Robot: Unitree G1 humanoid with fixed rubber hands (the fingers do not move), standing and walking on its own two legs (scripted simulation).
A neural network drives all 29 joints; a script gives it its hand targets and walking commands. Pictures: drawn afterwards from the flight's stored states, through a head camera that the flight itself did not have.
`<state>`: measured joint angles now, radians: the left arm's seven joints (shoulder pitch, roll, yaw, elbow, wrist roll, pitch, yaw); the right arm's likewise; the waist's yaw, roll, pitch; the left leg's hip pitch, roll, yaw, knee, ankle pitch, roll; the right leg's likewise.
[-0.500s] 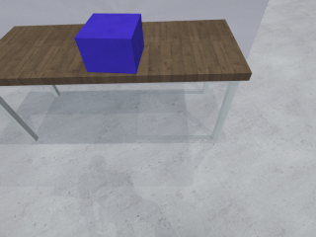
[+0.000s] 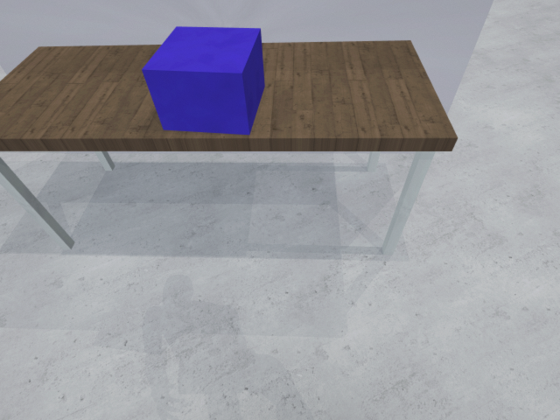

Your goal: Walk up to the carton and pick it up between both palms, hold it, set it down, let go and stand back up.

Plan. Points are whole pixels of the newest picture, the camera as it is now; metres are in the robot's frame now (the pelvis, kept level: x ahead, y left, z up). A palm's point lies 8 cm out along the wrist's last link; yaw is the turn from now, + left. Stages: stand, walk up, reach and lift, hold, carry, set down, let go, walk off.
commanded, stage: walk up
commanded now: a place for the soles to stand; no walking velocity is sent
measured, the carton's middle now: (211, 79) +1.00 +0.22 -0.03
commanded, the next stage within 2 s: none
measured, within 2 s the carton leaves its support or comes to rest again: neither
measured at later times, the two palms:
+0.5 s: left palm (65, 414) +0.16 +0.38 -0.14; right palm out of the picture +0.10 -0.12 -0.12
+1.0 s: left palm (104, 315) +0.31 +0.35 -0.11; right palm (365, 247) +0.45 -0.15 -0.12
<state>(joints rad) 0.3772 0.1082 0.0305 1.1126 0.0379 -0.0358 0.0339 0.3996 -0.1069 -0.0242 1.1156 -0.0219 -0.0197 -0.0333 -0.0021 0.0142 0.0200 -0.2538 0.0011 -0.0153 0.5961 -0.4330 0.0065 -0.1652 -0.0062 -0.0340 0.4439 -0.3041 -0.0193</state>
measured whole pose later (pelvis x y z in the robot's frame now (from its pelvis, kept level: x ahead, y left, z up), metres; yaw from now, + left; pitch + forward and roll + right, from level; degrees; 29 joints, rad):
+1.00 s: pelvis +0.36 +0.10 +0.00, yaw +14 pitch -3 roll +3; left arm 0.39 0.24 0.03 0.79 0.03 -0.05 0.01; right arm 0.43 -0.26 -0.05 0.75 -0.04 -0.03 0.01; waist 0.04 -0.01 0.10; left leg -0.45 0.00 0.01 1.23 -0.37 0.01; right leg -0.21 -0.05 -0.13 0.48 -0.21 -0.06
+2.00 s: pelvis +0.49 +0.11 -0.01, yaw +15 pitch -1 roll +0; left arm 0.31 0.28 -0.01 0.64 -0.01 0.00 -0.01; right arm 0.28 -0.30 0.02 0.78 0.00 0.01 0.01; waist -0.02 0.00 0.03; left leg -0.28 0.05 0.05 0.53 -0.23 -0.02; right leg -0.25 -0.04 -0.02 0.53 -0.27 0.02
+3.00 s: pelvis +0.47 +0.32 -0.01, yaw -2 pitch -1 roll -1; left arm 0.25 0.31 0.05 0.61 0.05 0.06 0.00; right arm 0.39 -0.28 -0.02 0.68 -0.04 -0.02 -0.03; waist -0.05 -0.03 0.11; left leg -0.24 0.08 0.18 0.57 -0.31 0.03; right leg -0.48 0.04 0.06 1.03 -0.36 0.03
